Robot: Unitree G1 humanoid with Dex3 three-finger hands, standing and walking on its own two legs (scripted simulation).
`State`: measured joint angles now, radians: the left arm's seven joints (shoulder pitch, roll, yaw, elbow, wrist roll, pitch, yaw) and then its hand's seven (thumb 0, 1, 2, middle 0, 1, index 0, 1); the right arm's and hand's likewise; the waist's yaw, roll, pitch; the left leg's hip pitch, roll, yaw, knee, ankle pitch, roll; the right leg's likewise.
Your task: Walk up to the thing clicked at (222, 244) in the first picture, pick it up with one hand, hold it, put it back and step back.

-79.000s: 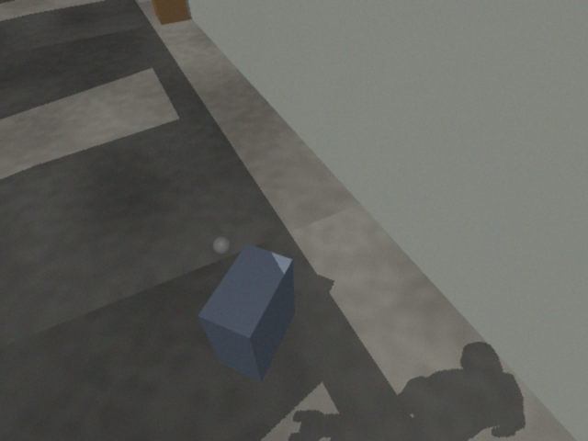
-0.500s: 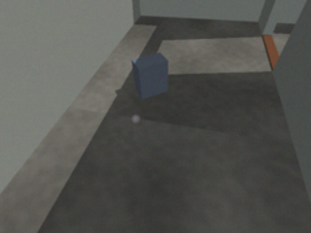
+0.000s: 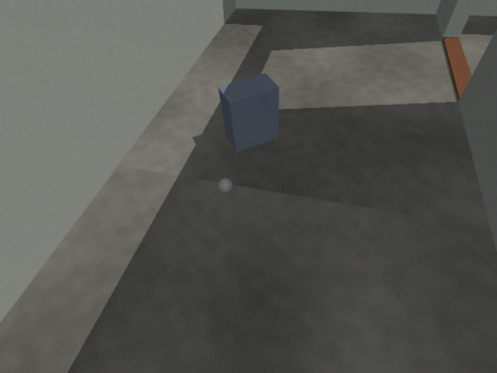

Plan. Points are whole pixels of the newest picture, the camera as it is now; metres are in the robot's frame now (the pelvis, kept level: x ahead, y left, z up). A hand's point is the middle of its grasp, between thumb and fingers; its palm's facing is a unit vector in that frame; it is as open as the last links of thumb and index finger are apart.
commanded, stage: step back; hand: left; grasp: from above
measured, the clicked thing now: (225, 185) +1.10 +0.19 -0.72
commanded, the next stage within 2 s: stand in 0.24 s
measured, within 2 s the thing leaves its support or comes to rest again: neither
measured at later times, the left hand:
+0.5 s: hand out of the picture +0.11 +0.27 -0.14, palm faces -0.03 -0.94 -0.34, open 7.4 cm
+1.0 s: hand out of the picture +0.09 +0.27 -0.14, palm faces -0.05 -0.94 -0.35, open 7.4 cm
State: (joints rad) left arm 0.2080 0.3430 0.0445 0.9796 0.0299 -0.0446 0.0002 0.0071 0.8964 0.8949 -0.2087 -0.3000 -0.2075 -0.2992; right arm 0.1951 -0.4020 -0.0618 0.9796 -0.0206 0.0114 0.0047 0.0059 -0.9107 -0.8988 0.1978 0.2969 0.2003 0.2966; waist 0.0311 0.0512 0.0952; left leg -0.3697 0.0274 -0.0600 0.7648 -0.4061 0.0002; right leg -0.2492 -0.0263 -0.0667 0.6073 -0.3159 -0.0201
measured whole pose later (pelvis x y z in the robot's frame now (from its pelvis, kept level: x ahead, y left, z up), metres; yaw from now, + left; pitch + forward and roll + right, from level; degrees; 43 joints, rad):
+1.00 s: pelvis +0.02 +0.01 +0.02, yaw -1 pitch -2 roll +0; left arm 0.10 0.36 0.00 1.15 0.01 -0.01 -0.01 0.01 0.90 0.90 -0.20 -0.30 -0.20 -0.30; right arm 0.12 -0.35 -0.01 1.16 -0.01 -0.01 0.02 0.01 -0.91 -0.90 0.20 0.30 0.20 0.30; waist -0.01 0.01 0.05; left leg -0.16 0.04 0.01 0.33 -0.14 -0.03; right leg -0.10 -0.02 -0.03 0.33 -0.19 0.01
